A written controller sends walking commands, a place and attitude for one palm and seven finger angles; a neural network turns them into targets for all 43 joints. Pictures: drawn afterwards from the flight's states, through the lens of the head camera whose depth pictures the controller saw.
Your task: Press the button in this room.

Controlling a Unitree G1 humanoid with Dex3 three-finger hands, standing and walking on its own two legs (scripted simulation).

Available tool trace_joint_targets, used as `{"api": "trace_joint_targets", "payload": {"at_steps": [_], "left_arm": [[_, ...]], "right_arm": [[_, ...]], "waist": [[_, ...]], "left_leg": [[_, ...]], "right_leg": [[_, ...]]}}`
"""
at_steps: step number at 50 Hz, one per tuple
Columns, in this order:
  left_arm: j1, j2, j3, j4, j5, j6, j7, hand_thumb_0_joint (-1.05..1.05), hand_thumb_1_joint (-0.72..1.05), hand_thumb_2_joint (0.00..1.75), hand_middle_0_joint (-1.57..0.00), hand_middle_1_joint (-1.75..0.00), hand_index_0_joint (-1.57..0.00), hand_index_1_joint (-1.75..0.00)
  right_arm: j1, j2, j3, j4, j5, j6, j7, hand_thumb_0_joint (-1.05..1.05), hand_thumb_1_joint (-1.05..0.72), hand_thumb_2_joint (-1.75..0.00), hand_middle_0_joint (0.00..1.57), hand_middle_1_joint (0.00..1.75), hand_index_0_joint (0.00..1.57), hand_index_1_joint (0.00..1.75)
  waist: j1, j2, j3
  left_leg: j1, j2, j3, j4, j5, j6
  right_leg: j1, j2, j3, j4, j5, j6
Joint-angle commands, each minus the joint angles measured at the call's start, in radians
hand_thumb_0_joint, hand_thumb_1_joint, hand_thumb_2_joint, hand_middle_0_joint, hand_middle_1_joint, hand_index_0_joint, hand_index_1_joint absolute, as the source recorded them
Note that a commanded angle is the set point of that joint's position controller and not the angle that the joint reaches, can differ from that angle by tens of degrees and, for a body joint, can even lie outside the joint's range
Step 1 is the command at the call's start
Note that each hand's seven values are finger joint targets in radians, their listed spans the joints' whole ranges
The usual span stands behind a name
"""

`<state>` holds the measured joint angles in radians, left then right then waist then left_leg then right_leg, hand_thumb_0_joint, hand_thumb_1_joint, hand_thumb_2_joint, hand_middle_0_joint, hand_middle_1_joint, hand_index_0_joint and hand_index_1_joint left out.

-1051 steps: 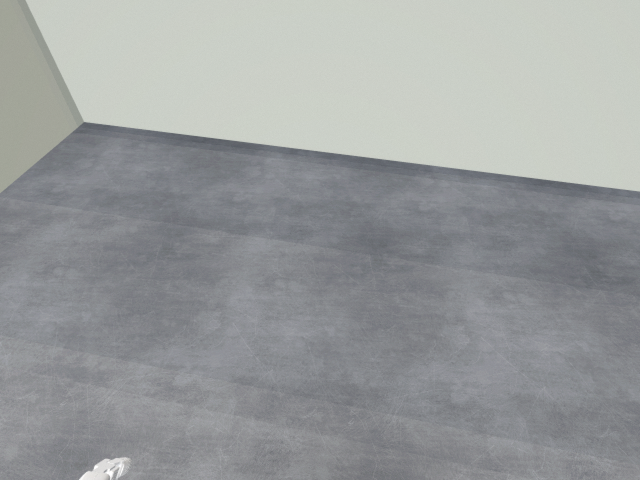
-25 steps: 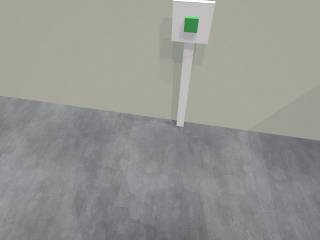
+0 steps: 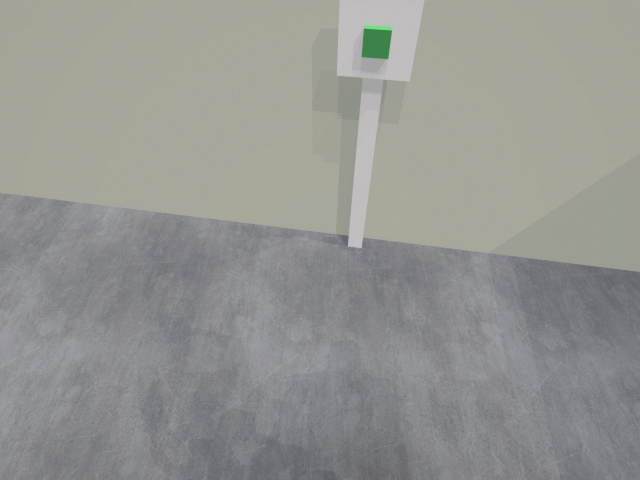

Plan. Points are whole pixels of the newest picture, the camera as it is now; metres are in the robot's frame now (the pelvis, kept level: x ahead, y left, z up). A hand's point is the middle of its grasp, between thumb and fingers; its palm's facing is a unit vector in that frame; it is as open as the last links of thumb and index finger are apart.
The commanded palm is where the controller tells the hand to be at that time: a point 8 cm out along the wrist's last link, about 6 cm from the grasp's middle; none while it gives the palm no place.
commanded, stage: walk to a spot facing it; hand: left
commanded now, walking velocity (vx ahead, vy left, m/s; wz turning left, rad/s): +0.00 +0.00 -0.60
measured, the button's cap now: (376, 41) +1.10 -0.07 +0.08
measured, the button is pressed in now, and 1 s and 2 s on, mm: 0 0 0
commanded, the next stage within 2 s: turn to face it in 1.56 s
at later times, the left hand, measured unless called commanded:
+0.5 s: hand out of the picture +0.07 +0.15 -0.16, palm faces -0.12 -0.95 -0.27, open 7.3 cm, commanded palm none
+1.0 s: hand (222, 426) +0.24 +0.18 -0.19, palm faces -0.38 -0.90 -0.21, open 7.3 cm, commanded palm none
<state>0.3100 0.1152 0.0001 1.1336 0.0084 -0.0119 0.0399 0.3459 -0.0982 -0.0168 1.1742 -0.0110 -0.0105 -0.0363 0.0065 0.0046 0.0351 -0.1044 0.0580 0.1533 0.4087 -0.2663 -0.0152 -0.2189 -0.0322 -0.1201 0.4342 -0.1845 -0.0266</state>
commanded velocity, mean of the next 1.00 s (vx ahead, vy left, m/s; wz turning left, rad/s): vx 0.23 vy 0.00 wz -0.58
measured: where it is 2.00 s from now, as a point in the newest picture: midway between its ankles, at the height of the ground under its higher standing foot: (370, 459)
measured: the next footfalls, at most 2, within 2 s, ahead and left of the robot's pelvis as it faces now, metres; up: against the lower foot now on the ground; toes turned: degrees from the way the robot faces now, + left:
left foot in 0.94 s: +0.33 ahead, +0.04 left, +0.00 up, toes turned -24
right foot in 1.46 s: +0.28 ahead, -0.22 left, +0.00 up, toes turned -55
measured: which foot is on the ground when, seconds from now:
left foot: down 0.00-0.34, up 0.36-0.92, down 0.94-1.00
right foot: down 0.00-0.94, up 0.96-1.00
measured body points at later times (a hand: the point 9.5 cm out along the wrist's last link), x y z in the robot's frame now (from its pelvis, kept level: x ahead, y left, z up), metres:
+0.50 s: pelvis +0.01 -0.05 -0.01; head +0.05 -0.08 +0.44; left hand +0.08 +0.20 -0.14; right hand +0.06 -0.30 -0.17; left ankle +0.02 +0.11 -0.65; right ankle +0.01 -0.10 -0.74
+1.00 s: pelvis +0.20 -0.02 -0.02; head +0.24 -0.03 +0.43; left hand +0.26 +0.23 -0.17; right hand +0.24 -0.30 -0.14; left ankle +0.30 +0.05 -0.74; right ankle +0.02 -0.09 -0.70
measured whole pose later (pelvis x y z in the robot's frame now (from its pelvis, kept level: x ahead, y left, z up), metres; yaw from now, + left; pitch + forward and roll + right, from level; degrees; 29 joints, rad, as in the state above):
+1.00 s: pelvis +0.20 -0.02 -0.02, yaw -31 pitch +0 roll +0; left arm 0.40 0.21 0.06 1.05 0.01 -0.01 -0.01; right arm 0.05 -0.18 -0.02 0.88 -0.02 -0.06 0.01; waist 0.09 -0.03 0.10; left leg -0.37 0.06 0.10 0.64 -0.25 0.01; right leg -0.22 0.05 0.12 0.93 -0.52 -0.02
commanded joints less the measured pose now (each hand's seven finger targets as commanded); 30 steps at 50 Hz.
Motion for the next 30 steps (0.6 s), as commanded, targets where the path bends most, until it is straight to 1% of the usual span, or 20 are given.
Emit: {"api": "trace_joint_targets", "payload": {"at_steps": [1, 4, 6, 7, 8, 10, 12, 13, 14, 15, 16, 17, 18, 19, 20, 22, 23, 24, 26, 30], "left_arm": [[0.035, 0.107, 0.041, -0.037, 0.005, 0.014, -0.003, 0.0, 0.9, 0.9, -0.2, -0.3, -0.2, -0.3], [-0.004, 0.123, 0.062, -0.077, 0.011, 0.029, -0.012, 0.0, 0.9, 0.9, -0.2, -0.3, -0.2, -0.3], [-0.017, 0.115, 0.071, -0.107, 0.016, 0.037, -0.02, 0.0, 0.9, 0.9, -0.2, -0.3, -0.2, -0.3], [-0.023, 0.104, 0.075, -0.119, 0.018, 0.041, -0.025, 0.0, 0.9, 0.9, -0.2, -0.3, -0.2, -0.3], [-0.032, 0.098, 0.079, -0.135, 0.021, 0.048, -0.029, 0.0, 0.9, 0.9, -0.2, -0.3, -0.2, -0.3], [-0.045, 0.094, 0.089, -0.166, 0.024, 0.053, -0.032, 0.0, 0.9, 0.9, -0.2, -0.3, -0.2, -0.3], [-0.065, 0.084, 0.092, -0.188, 0.021, 0.047, -0.038, 0.0, 0.9, 0.9, -0.2, -0.3, -0.2, -0.3], [-0.045, 0.082, 0.092, -0.188, 0.019, 0.041, -0.043, 0.0, 0.9, 0.9, -0.2, -0.3, -0.2, -0.3], [-0.003, 0.084, 0.092, -0.176, 0.02, 0.037, -0.049, 0.0, 0.9, 0.9, -0.2, -0.3, -0.2, -0.3], [0.064, 0.092, 0.095, -0.158, 0.021, 0.03, -0.051, 0.0, 0.9, 0.9, -0.2, -0.3, -0.2, -0.3], [0.162, 0.166, 0.105, -0.132, 0.025, 0.017, -0.048, 0.0, 0.9, 0.9, -0.2, -0.3, -0.2, -0.3], [0.208, 0.288, 0.12, -0.115, 0.023, 0.0, -0.034, 0.0, 0.9, 0.9, -0.2, -0.3, -0.2, -0.3], [0.214, 0.282, 0.116, -0.129, 0.003, 0.004, -0.018, 0.0, 0.9, 0.9, -0.2, -0.3, -0.2, -0.3], [0.164, 0.257, 0.118, -0.145, 0.005, 0.0, -0.011, 0.0, 0.9, 0.9, -0.2, -0.3, -0.2, -0.3], [0.119, 0.25, 0.116, -0.16, 0.006, -0.008, -0.016, 0.0, 0.9, 0.9, -0.2, -0.3, -0.2, -0.3], [0.052, 0.223, 0.101, -0.187, 0.007, -0.022, -0.023, 0.0, 0.9, 0.9, -0.2, -0.3, -0.2, -0.3], [0.044, 0.225, 0.101, -0.193, 0.009, -0.029, -0.026, 0.0, 0.9, 0.9, -0.2, -0.3, -0.2, -0.3], [0.047, 0.232, 0.101, -0.191, 0.008, -0.035, -0.028, 0.0, 0.9, 0.9, -0.2, -0.3, -0.2, -0.3], [0.08, 0.237, 0.102, -0.184, 0.007, -0.045, -0.033, 0.0, 0.9, 0.9, -0.2, -0.3, -0.2, -0.3], [0.137, 0.223, 0.092, -0.167, 0.007, -0.053, -0.039, 0.0, 0.9, 0.9, -0.2, -0.3, -0.2, -0.3]], "right_arm": [[0.053, -0.092, -0.032, -0.04, 0.002, 0.007, -0.01, 0.0, -0.9, -0.9, 0.2, 0.3, 0.2, 0.3], [0.026, -0.124, -0.053, -0.079, 0.0, 0.018, -0.011, 0.0, -0.9, -0.9, 0.2, 0.3, 0.2, 0.3], [0.001, -0.155, -0.068, -0.104, -0.002, 0.018, -0.013, 0.0, -0.9, -0.9, 0.2, 0.3, 0.2, 0.3], [-0.013, -0.177, -0.075, -0.117, -0.004, 0.015, -0.015, 0.0, -0.9, -0.9, 0.2, 0.3, 0.2, 0.3], [-0.03, -0.19, -0.083, -0.127, -0.005, 0.01, -0.016, 0.0, -0.9, -0.9, 0.2, 0.3, 0.2, 0.3], [-0.052, -0.193, -0.086, -0.146, -0.009, 0.002, -0.015, 0.0, -0.9, -0.9, 0.2, 0.3, 0.2, 0.3], [-0.075, -0.204, -0.093, -0.157, -0.018, -0.001, -0.011, 0.0, -0.9, -0.9, 0.2, 0.3, 0.2, 0.3], [-0.096, -0.213, -0.094, -0.165, -0.02, 0.001, -0.008, 0.0, -0.9, -0.9, 0.2, 0.3, 0.2, 0.3], [-0.117, -0.221, -0.095, -0.174, -0.021, 0.003, -0.004, 0.0, -0.9, -0.9, 0.2, 0.3, 0.2, 0.3], [-0.141, -0.229, -0.095, -0.186, -0.02, 0.005, 0.002, 0.0, -0.9, -0.9, 0.2, 0.3, 0.2, 0.3], [-0.164, -0.203, -0.088, -0.212, -0.009, 0.009, 0.011, 0.0, -0.9, -0.9, 0.2, 0.3, 0.2, 0.3], [-0.212, -0.131, -0.068, -0.278, -0.007, 0.008, 0.02, 0.0, -0.9, -0.9, 0.2, 0.3, 0.2, 0.3], [-0.263, -0.164, -0.067, -0.308, -0.007, 0.015, 0.02, 0.0, -0.9, -0.9, 0.2, 0.3, 0.2, 0.3], [-0.285, -0.17, -0.073, -0.309, -0.007, 0.017, 0.027, 0.0, -0.9, -0.9, 0.2, 0.3, 0.2, 0.3], [-0.299, -0.174, -0.072, -0.305, -0.01, 0.009, 0.033, 0.0, -0.9, -0.9, 0.2, 0.3, 0.2, 0.3], [-0.283, -0.195, -0.079, -0.294, -0.019, 0.004, 0.042, 0.0, -0.9, -0.9, 0.2, 0.3, 0.2, 0.3], [-0.268, -0.19, -0.079, -0.288, -0.02, 0.005, 0.045, 0.0, -0.9, -0.9, 0.2, 0.3, 0.2, 0.3], [-0.245, -0.186, -0.079, -0.281, -0.02, 0.005, 0.049, 0.0, -0.9, -0.9, 0.2, 0.3, 0.2, 0.3], [-0.25, -0.184, -0.074, -0.287, -0.02, 0.003, 0.049, 0.0, -0.9, -0.9, 0.2, 0.3, 0.2, 0.3], [-0.308, -0.185, -0.067, -0.32, -0.018, -0.001, 0.048, 0.0, -0.9, -0.9, 0.2, 0.3, 0.2, 0.3]], "waist": [[-0.008, 0.015, 0.096], [-0.013, 0.031, 0.092], [-0.011, 0.084, 0.081], [-0.009, 0.121, 0.064], [-0.009, 0.168, 0.059], [-0.012, 0.185, 0.038], [-0.01, 0.158, 0.037], [0.002, 0.148, 0.023], [0.023, 0.097, -0.007], [0.06, 0.045, -0.024], [0.112, -0.173, -0.034], [0.123, -0.491, 0.005], [0.124, -0.333, 0.024], [0.099, -0.251, 0.076], [0.085, -0.187, 0.078], [0.045, -0.07, 0.06], [0.034, -0.039, 0.03], [0.027, -0.027, -0.007], [0.033, -0.053, -0.033], [0.05, -0.102, 0.0]], "left_leg": [[-0.072, 0.108, -0.072, -0.036, -0.007, 0.03], [-0.086, 0.145, -0.089, -0.032, -0.092, 0.043], [-0.088, 0.215, -0.135, -0.071, -0.126, 0.075], [-0.091, 0.266, -0.169, -0.099, -0.104, 0.103], [-0.092, 0.322, -0.18, -0.124, -0.043, 0.139], [-0.036, 0.374, -0.164, -0.107, 0.171, 0.192], [-0.02, 0.368, -0.097, -0.039, 0.29, 0.177], [-0.04, 0.353, -0.06, 0.001, 0.258, 0.148], [-0.067, 0.33, -0.029, 0.049, 0.16, 0.118], [-0.133, 0.296, 0.005, 0.162, 0.054, 0.077], [-0.254, 0.193, 0.085, 0.43, -0.09, 0.015], [-0.575, 0.024, 0.059, 0.731, -0.402, -0.048], [-0.59, 0.026, -0.098, 0.801, -0.385, -0.043], [-0.604, 0.059, -0.123, 0.827, -0.283, -0.034], [-0.622, 0.066, -0.141, 0.855, -0.19, -0.031], [-0.564, 0.078, -0.16, 0.813, -0.077, -0.039], [-0.539, 0.071, -0.156, 0.784, -0.042, -0.047], [-0.526, 0.063, -0.15, 0.758, -0.014, -0.052], [-0.553, 0.055, -0.152, 0.735, 0.023, -0.062], [-0.608, 0.051, -0.16, 0.685, 0.055, -0.078]], "right_leg": [[-0.111, -0.092, 0.161, -0.047, 0.039, -0.012], [-0.177, -0.066, 0.17, 0.018, -0.012, -0.015], [-0.219, -0.025, 0.134, 0.138, -0.026, -0.004], [-0.225, -0.004, 0.103, 0.249, -0.042, 0.005], [-0.249, 0.001, 0.073, 0.39, -0.147, 0.018], [-0.323, -0.02, 0.075, 0.546, -0.288, 0.032], [-0.299, -0.046, 0.066, 0.482, -0.307, 0.036], [-0.226, -0.048, 0.048, 0.401, -0.285, 0.036], [-0.146, -0.025, 0.016, 0.325, -0.229, 0.037], [-0.026, -0.007, 0.003, 0.195, -0.144, 0.034], [0.091, -0.084, 0.172, -0.015, -0.109, 0.001], [0.185, -0.319, 0.638, -0.16, 0.029, -0.106], [0.128, -0.364, 0.706, -0.236, -0.029, -0.169], [0.089, -0.331, 0.671, -0.26, -0.172, -0.168], [0.085, -0.305, 0.669, -0.242, -0.234, -0.166], [0.035, -0.261, 0.572, -0.226, -0.245, -0.156], [0.046, -0.235, 0.53, -0.223, -0.208, -0.147], [0.085, -0.21, 0.486, -0.213, -0.166, -0.135], [0.146, -0.184, 0.446, -0.194, -0.046, -0.125], [0.197, -0.164, 0.42, -0.181, 0.117, -0.118]]}}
